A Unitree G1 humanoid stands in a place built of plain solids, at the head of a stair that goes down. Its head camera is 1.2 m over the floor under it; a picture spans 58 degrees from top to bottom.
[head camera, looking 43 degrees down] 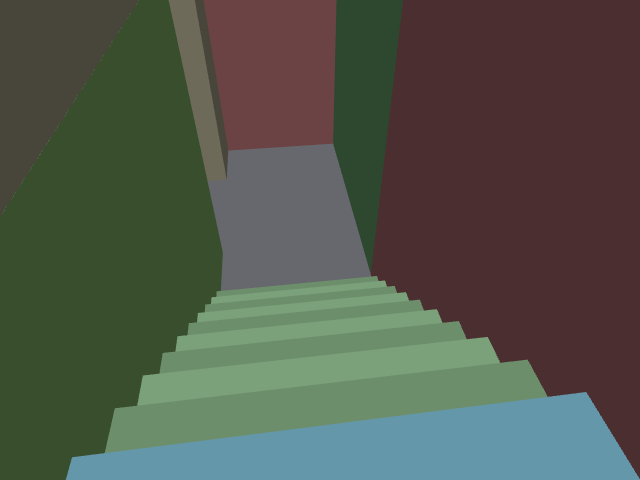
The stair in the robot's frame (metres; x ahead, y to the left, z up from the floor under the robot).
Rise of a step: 0.20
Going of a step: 0.23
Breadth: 1.45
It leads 7 degrees to the left of straight ahead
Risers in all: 10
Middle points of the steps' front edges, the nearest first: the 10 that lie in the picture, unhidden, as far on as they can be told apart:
0.54 -0.07 0.00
0.77 -0.04 -0.19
1.00 -0.01 -0.39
1.22 0.02 -0.58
1.45 0.05 -0.78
1.68 0.08 -0.97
1.91 0.11 -1.17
2.14 0.14 -1.36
2.36 0.17 -1.56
2.59 0.20 -1.75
